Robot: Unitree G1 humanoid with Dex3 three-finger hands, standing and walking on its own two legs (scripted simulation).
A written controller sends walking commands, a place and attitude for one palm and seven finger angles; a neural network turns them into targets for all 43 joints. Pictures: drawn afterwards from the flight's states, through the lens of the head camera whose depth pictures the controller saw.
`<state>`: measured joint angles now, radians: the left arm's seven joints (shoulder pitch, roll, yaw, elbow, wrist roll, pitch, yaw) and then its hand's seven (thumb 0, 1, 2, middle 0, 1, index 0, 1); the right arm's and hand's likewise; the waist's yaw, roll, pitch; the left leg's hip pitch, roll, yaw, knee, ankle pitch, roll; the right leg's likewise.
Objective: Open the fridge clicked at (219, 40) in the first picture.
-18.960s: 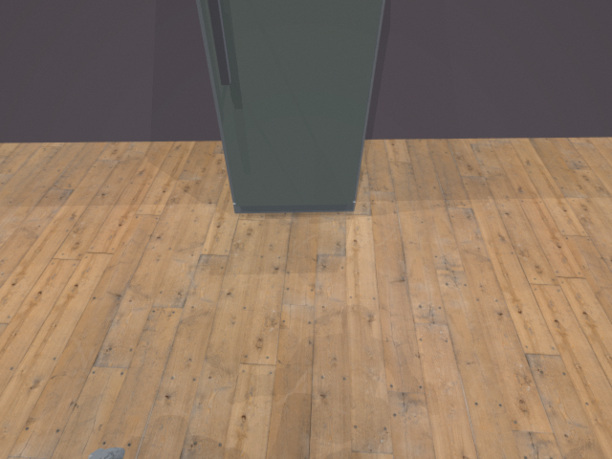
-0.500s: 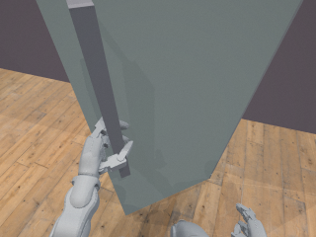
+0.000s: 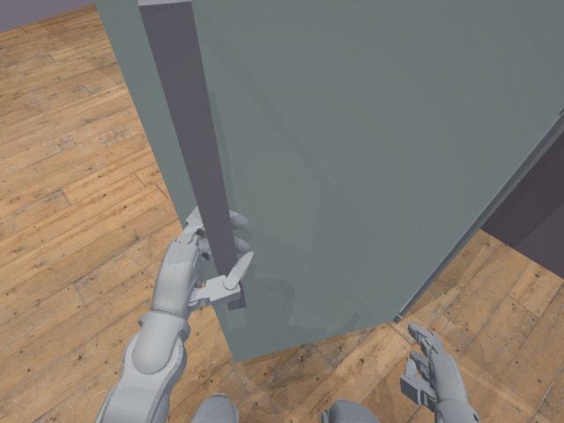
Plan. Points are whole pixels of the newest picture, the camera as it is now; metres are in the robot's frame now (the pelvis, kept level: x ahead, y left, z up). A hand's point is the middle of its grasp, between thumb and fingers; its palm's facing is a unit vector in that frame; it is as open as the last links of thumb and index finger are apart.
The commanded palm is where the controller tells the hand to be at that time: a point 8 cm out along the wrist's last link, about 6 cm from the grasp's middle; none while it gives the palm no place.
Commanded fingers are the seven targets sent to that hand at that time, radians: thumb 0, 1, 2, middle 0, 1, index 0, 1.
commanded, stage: walk backward, drawing the door open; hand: left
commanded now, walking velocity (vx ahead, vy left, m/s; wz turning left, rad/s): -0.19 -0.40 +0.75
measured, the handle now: (214, 204) +0.32 +0.09 +0.17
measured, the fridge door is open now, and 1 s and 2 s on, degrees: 58 82 78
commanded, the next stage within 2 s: stop walking and hold the door back in 0.40 s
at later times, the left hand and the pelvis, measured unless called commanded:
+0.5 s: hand (323, 404) +0.14 -0.03 +0.09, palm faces +0.39 -0.91 -0.17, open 7.1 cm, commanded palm +0.10 +0.01 +0.09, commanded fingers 0.00 0.90 0.90 -0.45 -1.40 -0.45 -1.40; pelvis -0.07 -0.23 +0.00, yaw +23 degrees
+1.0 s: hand out of the picture +0.12 -0.06 +0.10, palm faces +0.58 -0.78 -0.23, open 6.6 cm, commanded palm +0.09 +0.02 +0.09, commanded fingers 0.00 0.90 0.90 -0.45 -1.40 -0.45 -1.40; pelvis -0.14 -0.38 +0.00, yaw +36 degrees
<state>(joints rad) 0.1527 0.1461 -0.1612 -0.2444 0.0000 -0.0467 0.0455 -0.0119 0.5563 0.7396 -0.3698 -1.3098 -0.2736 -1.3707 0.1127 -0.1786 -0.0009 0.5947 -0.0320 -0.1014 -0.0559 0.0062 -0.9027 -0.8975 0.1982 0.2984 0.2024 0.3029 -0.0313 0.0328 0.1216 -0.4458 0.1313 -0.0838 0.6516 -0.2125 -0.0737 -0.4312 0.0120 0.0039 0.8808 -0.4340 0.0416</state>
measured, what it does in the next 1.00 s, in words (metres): steps to the right, turning left: right foot, then left foot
